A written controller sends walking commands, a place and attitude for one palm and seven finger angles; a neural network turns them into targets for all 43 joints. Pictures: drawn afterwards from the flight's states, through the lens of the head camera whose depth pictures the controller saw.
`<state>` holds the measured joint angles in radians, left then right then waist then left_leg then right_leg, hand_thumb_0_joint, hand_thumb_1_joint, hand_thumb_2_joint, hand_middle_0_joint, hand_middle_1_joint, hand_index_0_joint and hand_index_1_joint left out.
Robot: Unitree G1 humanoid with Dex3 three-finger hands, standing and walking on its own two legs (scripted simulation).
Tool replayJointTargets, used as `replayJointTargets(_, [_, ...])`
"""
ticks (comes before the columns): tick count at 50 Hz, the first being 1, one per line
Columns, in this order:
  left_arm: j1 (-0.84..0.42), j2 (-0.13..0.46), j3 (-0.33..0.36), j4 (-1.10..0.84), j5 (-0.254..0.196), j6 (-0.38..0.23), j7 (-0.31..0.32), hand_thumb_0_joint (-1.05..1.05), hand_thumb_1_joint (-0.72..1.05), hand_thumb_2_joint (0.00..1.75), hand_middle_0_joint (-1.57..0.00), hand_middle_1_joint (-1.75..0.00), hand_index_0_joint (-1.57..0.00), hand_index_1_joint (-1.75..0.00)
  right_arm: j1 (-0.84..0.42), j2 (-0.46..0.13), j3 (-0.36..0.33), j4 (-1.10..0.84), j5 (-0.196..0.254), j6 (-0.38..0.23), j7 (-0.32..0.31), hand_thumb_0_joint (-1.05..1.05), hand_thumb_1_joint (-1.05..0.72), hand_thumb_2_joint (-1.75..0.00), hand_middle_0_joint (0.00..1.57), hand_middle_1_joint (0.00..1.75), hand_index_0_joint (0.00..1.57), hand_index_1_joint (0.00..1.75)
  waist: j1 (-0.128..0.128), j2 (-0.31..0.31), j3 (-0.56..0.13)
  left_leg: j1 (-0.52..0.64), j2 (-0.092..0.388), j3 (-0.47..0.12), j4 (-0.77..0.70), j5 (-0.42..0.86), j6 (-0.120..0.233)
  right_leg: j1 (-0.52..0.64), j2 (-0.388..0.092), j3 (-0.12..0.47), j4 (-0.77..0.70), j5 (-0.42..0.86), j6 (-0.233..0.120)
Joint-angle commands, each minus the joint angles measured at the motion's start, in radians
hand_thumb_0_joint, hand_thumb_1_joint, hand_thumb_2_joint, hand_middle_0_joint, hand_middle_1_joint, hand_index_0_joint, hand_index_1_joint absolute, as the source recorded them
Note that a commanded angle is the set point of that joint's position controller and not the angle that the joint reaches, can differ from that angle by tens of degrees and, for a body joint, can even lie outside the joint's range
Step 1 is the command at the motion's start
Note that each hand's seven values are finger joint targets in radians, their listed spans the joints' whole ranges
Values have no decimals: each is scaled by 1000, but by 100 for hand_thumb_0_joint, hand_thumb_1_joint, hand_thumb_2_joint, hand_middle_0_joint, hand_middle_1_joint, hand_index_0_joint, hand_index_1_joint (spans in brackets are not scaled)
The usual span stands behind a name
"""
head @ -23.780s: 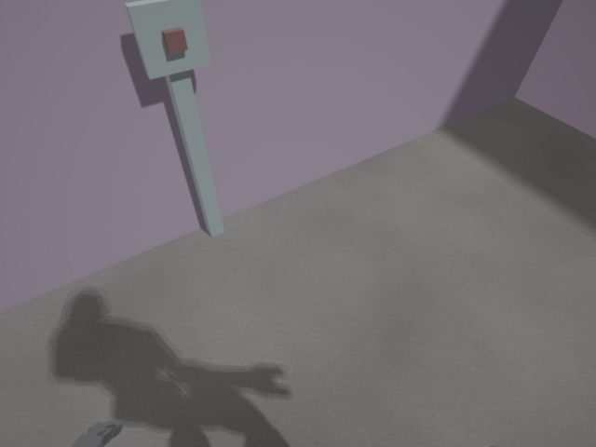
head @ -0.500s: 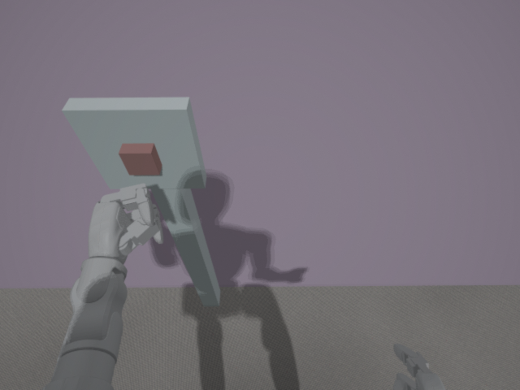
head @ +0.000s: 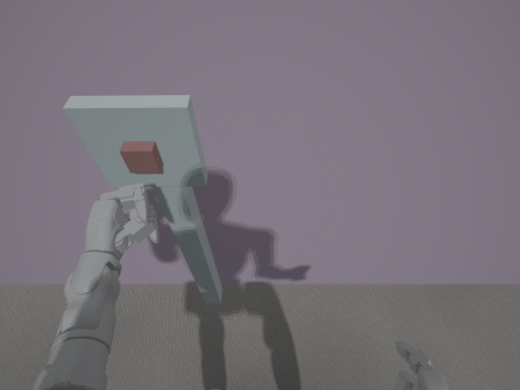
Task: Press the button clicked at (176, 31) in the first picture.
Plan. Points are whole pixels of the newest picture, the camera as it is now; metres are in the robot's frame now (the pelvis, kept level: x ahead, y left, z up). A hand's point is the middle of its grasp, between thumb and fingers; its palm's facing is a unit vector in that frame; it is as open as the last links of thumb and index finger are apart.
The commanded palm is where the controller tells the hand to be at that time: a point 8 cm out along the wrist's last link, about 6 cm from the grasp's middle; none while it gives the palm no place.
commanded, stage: press the button with the knuckle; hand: left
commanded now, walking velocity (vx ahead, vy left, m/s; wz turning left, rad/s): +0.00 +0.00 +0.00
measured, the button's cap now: (142, 156) +0.45 +0.22 +0.10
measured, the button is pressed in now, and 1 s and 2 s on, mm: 0 8 0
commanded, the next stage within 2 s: hold the button down briefly in 1.16 s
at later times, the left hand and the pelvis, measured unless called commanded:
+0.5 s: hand (157, 202) +0.38 +0.18 +0.07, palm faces +0.04 -1.00 -0.02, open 3.1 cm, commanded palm +0.35 +0.23 +0.07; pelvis +0.00 +0.00 +0.00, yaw +0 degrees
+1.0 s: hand (159, 189) +0.41 +0.19 +0.07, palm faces +0.05 -1.00 -0.03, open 3.3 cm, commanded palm +0.40 +0.23 +0.07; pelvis -0.01 +0.00 -0.01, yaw +0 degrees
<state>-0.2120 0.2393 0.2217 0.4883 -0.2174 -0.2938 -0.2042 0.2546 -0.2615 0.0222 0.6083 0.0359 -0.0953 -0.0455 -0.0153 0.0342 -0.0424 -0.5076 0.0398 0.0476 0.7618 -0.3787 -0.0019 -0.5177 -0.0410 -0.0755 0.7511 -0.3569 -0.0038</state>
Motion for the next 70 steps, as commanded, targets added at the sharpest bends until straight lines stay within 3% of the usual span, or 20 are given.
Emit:
replayJointTargets(1, [-316, 146, 25, -274, -16, -84, 8, 0, 90, 90, -130, -150, -130, -150, -18, -119, -49, -130, -2, -54, -14, 0, -90, -90, 20, 30, 20, 30, -18, -39, -310, 124, -34, -44, -98, 229, 13, 151, 41, 36, -84, 276, -12])
replayJointTargets(3, [-306, 166, 54, -249, -9, -91, 28, 0, 90, 90, -130, -150, -130, -150, -16, -121, -50, -122, -3, -53, -13, 0, -90, -90, 20, 30, 20, 30, -11, -68, -290, 105, -34, -46, -104, 217, 12, 149, 41, 35, -82, 268, -10])
replayJointTargets(8, [-336, 173, 54, -192, 21, -74, 56, 0, 90, 90, -130, -150, -130, -150, -13, -117, -45, -114, -6, -39, -7, 0, -90, -90, 20, 30, 20, 30, -13, -23, -262, 88, -39, -35, -104, 212, 12, 141, 34, 41, -83, 274, -10])
replayJointTargets(11, [-338, 193, 72, -176, 19, -68, 50, 0, 90, 90, -130, -150, -130, -150, -7, -120, -47, -117, -7, -31, -8, 0, -90, -90, 20, 30, 20, 30, -12, -56, -298, 89, -38, -33, -99, 230, 16, 170, 36, 46, -84, 299, -10])
replayJointTargets(14, [-367, 198, 83, -163, 6, -75, 32, 0, 90, 90, -130, -150, -130, -150, -5, -119, -46, -115, -6, -29, -11, 0, -90, -90, 20, 30, 20, 30, -10, -34, -313, 86, -41, -27, -95, 241, 14, 188, 35, 52, -82, 328, -11])
replayJointTargets(19, [-449, 158, 33, -126, 3, -86, 12, 0, 90, 90, -130, -150, -130, -150, 11, -122, -46, -100, -3, -30, -12, 0, -90, -90, 20, 30, 20, 30, -35, -14, -298, 102, -38, -36, -88, 234, 13, 137, 40, 43, -81, 306, -13])
replayJointTargets(21, [-458, 186, 52, -64, 6, -78, 9, 0, 90, 90, -130, -150, -130, -150, 22, -131, -49, -89, -3, -23, -13, 0, -90, -90, 20, 30, 20, 30, -45, -66, -276, 75, -37, -37, -84, 206, 17, 126, 41, 46, -88, 279, -9])
replayJointTargets(25, [-473, 215, 84, -63, 10, -80, 13, 0, 90, 90, -130, -150, -130, -150, 29, -132, -52, -96, -6, -16, -10, 0, -90, -90, 20, 30, 20, 30, -21, -29, -334, 86, -42, -37, -84, 243, 14, 155, 36, 48, -72, 316, -13])
replayJointTargets(31, [-579, 264, 111, -33, 23, -102, 28, 0, 90, 90, -130, -150, -130, -150, 43, -131, -49, -85, -9, 1, -12, 0, -90, -90, 20, 30, 20, 30, -38, -19, -325, 71, -39, -35, -73, 250, 18, 145, 40, 55, -68, 323, -13])
replayJointTargets(35, [-572, 202, 65, -33, 25, -115, 26, 0, 90, 90, -130, -150, -130, -150, 56, -126, -54, -86, -9, -2, -6, 0, -90, -90, 20, 30, 20, 30, -35, 38, -374, 126, -34, -36, -68, 302, 10, 125, 45, 45, -54, 348, -18])
replayJointTargets(37, [-596, 220, 77, -17, 21, -119, 29, 0, 90, 90, -130, -150, -130, -150, 66, -134, -59, -76, -9, 3, -6, 0, -90, -90, 20, 30, 20, 30, -45, -22, -370, 114, -30, -42, -67, 298, 12, 123, 48, 41, -55, 348, -14])
replayJointTargets(41, [-713, 233, 70, 37, 32, -122, 36, 0, 90, 90, -130, -150, -130, -150, 70, -138, -54, -56, -8, 8, -13, 0, -90, -90, 20, 30, 20, 30, -75, -34, -317, 83, -31, -47, -69, 215, 17, 75, 47, 45, -69, 270, -11])
replayJointTargets(45, [-799, 219, 47, 96, 47, -127, 38, 0, 90, 90, -130, -150, -130, -150, 80, -135, -51, -40, -10, 11, -13, 0, -90, -90, 20, 30, 20, 30, -83, 29, -338, 102, -35, -55, -62, 195, 14, 35, 46, 44, -63, 232, -14])
replayJointTargets(46, [-807, 249, 68, 109, 52, -130, 41, 0, 90, 90, -130, -150, -130, -150, 89, -141, -53, -36, -12, 13, -14, 0, -90, -90, 20, 30, 20, 30, -86, -1, -350, 100, -32, -60, -58, 205, 16, 37, 48, 40, -57, 235, -15])
replayJointTargets(50, [-906, 208, 30, 175, 47, -138, 36, 0, 90, 90, -130, -150, -130, -150, 95, -140, -49, -24, -11, 11, -12, 0, -90, -90, 20, 30, 20, 30, -107, -1, -346, 99, -33, -69, -55, 163, 15, -6, 49, 38, -60, 194, -12])
replayJointTargets(54, [-985, 273, 67, 256, 54, -149, 34, 0, 90, 90, -130, -150, -130, -150, 107, -148, -46, -10, -11, 14, -17, 0, -90, -90, 20, 30, 20, 30, -118, -38, -340, 47, -36, -69, -50, 100, 21, -8, 48, 49, -64, 142, -7])
replayJointTargets(57, [-1018, 294, 73, 270, 60, -163, 26, 0, 90, 90, -130, -150, -130, -150, 110, -149, -41, -12, -12, 15, -16, 0, -90, -90, 20, 30, 20, 30, -119, 15, -373, 54, -39, -72, -42, 97, 22, -17, 48, 54, -57, 135, -10])
replayJointTargets(62, [-1098, 316, 65, 347, 52, -161, 17, 0, 90, 90, -130, -150, -130, -150, 115, -158, -32, -8, -7, 13, -22, 0, -90, -90, 20, 30, 20, 30, -152, -13, -309, -19, -36, -76, -45, -26, 27, -65, 50, 63, -74, 16, -3])
replayJointTargets(65, [-1105, 369, 99, 368, 50, -161, 12, 0, 90, 90, -130, -150, -130, -150, 116, -165, -30, -13, -5, 9, -26, 0, -90, -90, 20, 30, 20, 30, -142, -2, -318, -54, -38, -77, -42, -62, 27, -55, 46, 74, -73, -23, -4])
replayJointTargets(70, [-1141, 341, 71, 364, 44, -156, 15, 0, 90, 90, -130, -150, -130, -150, 128, -169, -30, -12, -5, -5, -27, 0, -90, -90, 20, 30, 20, 30, -157, 23, -345, -44, -37, -83, -39, -107, 28, -90, 47, 73, -70, -54, -1])
